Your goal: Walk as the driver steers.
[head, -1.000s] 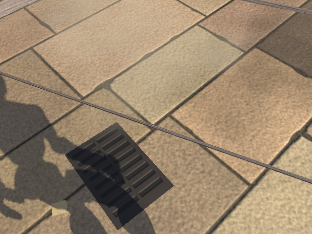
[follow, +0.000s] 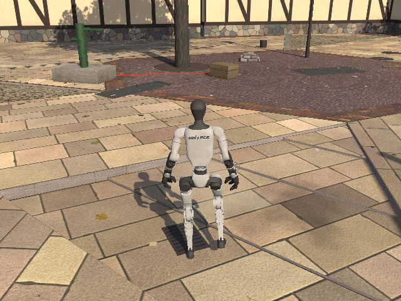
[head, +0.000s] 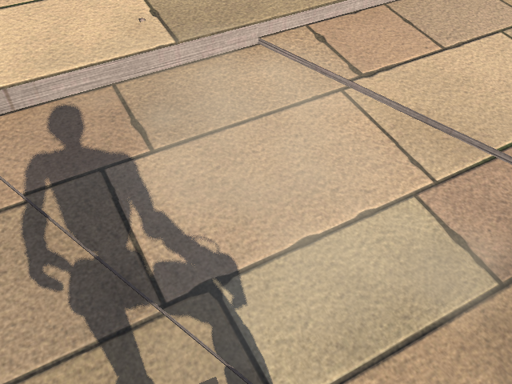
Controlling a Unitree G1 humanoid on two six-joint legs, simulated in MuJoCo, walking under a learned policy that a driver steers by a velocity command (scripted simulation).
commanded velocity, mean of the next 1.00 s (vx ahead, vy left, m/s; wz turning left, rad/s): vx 0.50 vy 0.00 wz -0.24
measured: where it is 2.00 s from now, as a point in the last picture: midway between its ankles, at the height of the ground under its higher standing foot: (297, 331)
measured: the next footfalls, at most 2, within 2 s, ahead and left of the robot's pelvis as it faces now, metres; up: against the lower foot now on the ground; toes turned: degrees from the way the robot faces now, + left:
right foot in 0.28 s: +0.37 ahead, -0.16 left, +0.04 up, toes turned +0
left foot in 0.72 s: +0.40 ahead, +0.11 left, +0.00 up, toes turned -8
